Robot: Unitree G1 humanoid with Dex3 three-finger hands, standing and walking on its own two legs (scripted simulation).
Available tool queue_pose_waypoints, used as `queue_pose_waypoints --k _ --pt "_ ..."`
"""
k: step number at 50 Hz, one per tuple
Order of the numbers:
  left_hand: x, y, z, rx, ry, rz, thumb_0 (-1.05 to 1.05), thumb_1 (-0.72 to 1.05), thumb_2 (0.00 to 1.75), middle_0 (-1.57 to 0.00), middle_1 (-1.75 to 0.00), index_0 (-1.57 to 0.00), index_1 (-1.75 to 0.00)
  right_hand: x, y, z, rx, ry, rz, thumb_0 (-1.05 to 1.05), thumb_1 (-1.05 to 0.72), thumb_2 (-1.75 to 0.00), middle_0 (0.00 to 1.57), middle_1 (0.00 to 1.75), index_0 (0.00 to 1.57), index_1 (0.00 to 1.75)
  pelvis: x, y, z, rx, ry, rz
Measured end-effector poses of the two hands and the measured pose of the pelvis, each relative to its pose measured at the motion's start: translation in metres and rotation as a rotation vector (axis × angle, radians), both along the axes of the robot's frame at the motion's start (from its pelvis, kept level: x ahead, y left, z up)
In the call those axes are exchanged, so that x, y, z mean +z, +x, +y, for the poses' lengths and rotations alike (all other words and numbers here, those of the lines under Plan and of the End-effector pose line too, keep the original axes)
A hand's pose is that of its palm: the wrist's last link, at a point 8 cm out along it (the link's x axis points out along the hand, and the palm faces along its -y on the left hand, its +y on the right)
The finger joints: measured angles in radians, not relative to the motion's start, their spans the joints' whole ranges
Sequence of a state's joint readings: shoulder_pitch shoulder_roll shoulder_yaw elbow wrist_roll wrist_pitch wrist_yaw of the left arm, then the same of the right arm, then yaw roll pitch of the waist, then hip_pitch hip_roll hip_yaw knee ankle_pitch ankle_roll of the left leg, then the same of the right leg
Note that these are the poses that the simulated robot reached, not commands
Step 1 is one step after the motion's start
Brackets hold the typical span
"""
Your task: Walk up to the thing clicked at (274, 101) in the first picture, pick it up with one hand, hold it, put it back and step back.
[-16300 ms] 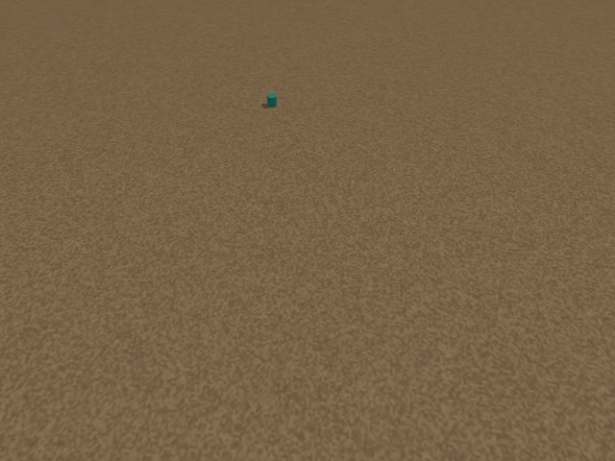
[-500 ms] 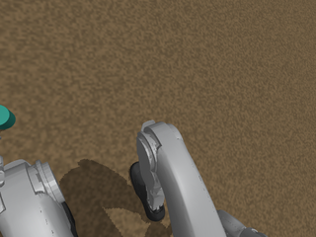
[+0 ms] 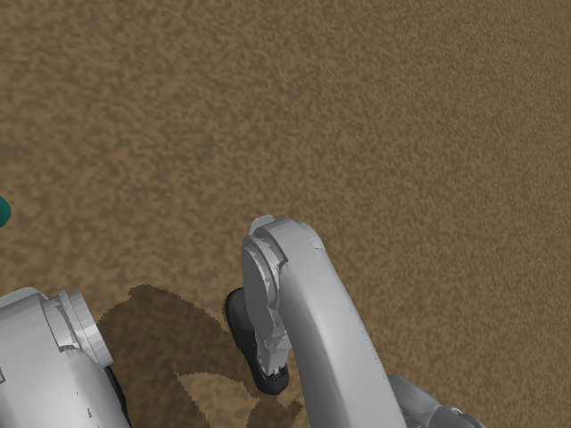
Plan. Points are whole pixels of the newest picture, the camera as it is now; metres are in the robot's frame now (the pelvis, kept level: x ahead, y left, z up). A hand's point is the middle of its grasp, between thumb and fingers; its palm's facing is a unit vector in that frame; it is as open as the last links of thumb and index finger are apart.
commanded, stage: rest palm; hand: left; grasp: from above
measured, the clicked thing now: out of the picture +0.44 +0.27 -0.27
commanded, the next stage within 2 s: close in 0.28 s
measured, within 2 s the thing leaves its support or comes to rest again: neither
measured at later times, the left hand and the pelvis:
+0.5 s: hand out of the picture +0.43 +0.29 -0.23, palm faces -0.44 -0.13 -0.89, open 13.9 cm; pelvis +0.00 +0.00 +0.00, yaw +0 degrees
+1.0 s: hand out of the picture +0.43 +0.28 -0.23, palm faces -0.44 -0.12 -0.89, open 12.7 cm; pelvis +0.00 +0.00 +0.01, yaw +0 degrees
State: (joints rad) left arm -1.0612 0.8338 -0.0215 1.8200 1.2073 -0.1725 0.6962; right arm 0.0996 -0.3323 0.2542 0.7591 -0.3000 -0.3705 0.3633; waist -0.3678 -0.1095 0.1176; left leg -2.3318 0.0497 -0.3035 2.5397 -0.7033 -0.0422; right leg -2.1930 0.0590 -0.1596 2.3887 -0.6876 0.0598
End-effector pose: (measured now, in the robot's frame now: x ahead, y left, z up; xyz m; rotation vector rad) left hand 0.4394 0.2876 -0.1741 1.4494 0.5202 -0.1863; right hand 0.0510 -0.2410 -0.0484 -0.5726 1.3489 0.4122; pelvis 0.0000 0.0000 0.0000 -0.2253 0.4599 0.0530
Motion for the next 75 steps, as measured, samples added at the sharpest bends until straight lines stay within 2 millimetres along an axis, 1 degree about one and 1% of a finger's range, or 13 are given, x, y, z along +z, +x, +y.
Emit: queue_pose_waypoints --k 7,18,24,30,37,58,66,75 --pt "0.0008 -0.0003 0.0006 0.013 0.008 0.001 0.00 -0.58 1.08 -0.10 -1.04 -0.07 -1.08 0.0004 0.0014 0.0012 0.002 0.006 -0.012 0.00 -0.92 -0.91 0.20 0.30 0.20 0.30 0.0011 -0.0008 0.0001 -0.004 -0.002 0.000" --pt "-0.0008 0.0004 0.0015 0.013 -0.002 0.010 0.00 -0.58 1.10 -0.12 -1.05 -0.07 -1.10 0.0046 -0.0034 0.0004 -0.004 -0.010 -0.002 0.00 -0.92 -0.91 0.20 0.30 0.20 0.30 0.0027 -0.0019 0.0004 -0.003 -0.003 0.000" --pt "-0.0018 -0.0025 0.0023 0.005 0.004 0.011 0.00 -0.56 1.12 -0.13 -1.04 -0.08 -1.10 0.0062 -0.0042 0.0003 0.000 -0.014 0.007 0.00 -0.92 -0.91 0.20 0.30 0.20 0.30 0.0040 -0.0015 0.0000 -0.005 -0.004 0.002" --pt "-0.0006 -0.0036 0.0021 0.007 0.009 0.008 0.00 -0.52 1.09 -0.15 -1.03 -0.10 -1.08 0.0069 -0.0023 0.0001 0.007 -0.018 0.002 0.00 -0.91 -0.90 0.20 0.30 0.20 0.30 0.0053 -0.0025 -0.0003 -0.005 -0.005 0.000" --pt "0.0013 -0.0005 -0.0018 -0.002 0.006 0.003 0.00 -0.48 1.04 -0.18 -1.00 -0.14 -1.05 0.0082 0.0001 -0.0008 0.006 -0.022 -0.009 0.00 -0.91 -0.90 0.20 0.30 0.20 0.30 0.0067 -0.0028 -0.0004 -0.003 -0.005 0.004" --pt "-0.0003 0.0000 -0.0022 0.004 0.001 0.016 0.00 -0.26 0.90 -0.33 -0.90 -0.30 -0.93 0.0064 -0.0007 -0.0001 0.005 -0.008 0.001 0.00 -0.91 -0.90 0.20 0.30 0.20 0.30 0.0077 -0.0015 -0.0017 -0.006 -0.001 0.010" --pt "-0.0002 -0.0042 0.0006 0.007 0.009 0.015 0.00 -0.15 0.86 -0.41 -0.86 -0.39 -0.88 0.0066 0.0018 -0.0001 0.012 -0.014 -0.003 0.00 -0.91 -0.90 0.20 0.30 0.20 0.30 0.0084 -0.0017 -0.0014 -0.006 -0.001 0.009" --pt "-0.0023 -0.0025 0.0012 0.006 0.001 0.010 0.00 -0.05 0.77 -0.49 -0.78 -0.47 -0.80 0.0093 0.0043 -0.0004 0.019 -0.024 -0.010 0.00 -0.91 -0.90 0.20 0.30 0.20 0.30 0.0080 -0.0023 -0.0005 -0.004 -0.005 0.008"
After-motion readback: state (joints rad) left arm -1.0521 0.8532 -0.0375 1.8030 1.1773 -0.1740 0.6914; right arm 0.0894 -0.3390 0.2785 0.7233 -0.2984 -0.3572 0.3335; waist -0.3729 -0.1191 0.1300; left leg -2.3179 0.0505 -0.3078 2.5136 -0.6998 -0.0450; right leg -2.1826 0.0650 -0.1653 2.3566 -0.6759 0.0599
